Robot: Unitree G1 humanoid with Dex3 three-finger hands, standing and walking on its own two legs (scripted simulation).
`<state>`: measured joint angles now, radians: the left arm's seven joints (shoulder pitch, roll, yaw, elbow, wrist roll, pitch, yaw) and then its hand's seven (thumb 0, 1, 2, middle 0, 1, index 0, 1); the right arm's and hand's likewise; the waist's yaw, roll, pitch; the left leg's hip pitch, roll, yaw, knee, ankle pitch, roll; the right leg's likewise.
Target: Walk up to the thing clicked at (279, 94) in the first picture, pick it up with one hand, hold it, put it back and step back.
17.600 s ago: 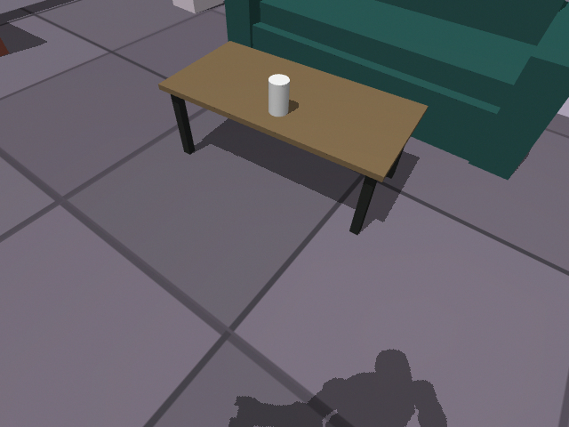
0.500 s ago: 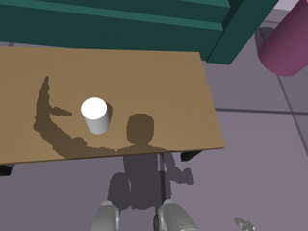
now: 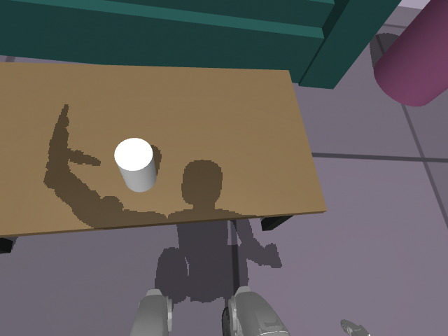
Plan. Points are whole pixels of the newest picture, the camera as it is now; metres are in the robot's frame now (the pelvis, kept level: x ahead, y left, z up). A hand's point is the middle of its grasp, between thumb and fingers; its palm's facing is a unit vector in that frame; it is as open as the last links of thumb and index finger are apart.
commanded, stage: go down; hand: left
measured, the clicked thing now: (137, 166) +0.49 +0.15 -0.22
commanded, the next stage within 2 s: approach in 1.80 s
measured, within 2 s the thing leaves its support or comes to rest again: neither
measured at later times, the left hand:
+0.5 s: hand out of the picture +0.45 +0.35 +0.09, palm faces +0.05 -1.00 -0.01, open 16.9 cm
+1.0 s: hand out of the picture +0.46 +0.35 +0.09, palm faces +0.04 -1.00 +0.00, open 17.0 cm
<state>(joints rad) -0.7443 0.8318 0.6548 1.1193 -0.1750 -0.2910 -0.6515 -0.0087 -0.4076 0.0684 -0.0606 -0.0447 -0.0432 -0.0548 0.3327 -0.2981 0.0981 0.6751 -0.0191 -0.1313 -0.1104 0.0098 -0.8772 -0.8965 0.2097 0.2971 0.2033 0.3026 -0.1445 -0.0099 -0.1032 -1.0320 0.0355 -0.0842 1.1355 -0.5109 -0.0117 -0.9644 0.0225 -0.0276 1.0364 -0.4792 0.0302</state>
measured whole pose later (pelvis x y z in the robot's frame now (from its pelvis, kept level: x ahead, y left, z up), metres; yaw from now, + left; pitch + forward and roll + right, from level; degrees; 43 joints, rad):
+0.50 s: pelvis +0.00 +0.00 +0.00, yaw +0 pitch +23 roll -5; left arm -0.77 0.86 0.64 1.14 -0.16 -0.28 -0.66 -0.01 -0.38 0.06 -0.06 -0.04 -0.05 -0.05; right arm 0.34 -0.30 0.10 0.67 -0.02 -0.13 -0.11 0.01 -0.87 -0.90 0.21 0.30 0.20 0.30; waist -0.15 -0.01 -0.11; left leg -1.03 0.04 -0.08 1.13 -0.51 -0.01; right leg -0.96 0.02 -0.03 1.02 -0.48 0.03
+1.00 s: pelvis +0.00 +0.01 +0.00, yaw +0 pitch +23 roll -5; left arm -0.81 0.86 0.62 1.16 -0.16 -0.27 -0.64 -0.01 -0.41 0.04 -0.06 -0.04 -0.05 -0.04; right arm 0.35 -0.29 0.11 0.67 -0.02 -0.13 -0.10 0.01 -0.88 -0.90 0.21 0.30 0.20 0.30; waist -0.16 -0.01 -0.10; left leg -1.03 0.04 -0.08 1.12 -0.51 0.00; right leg -0.95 0.02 -0.02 1.01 -0.47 0.04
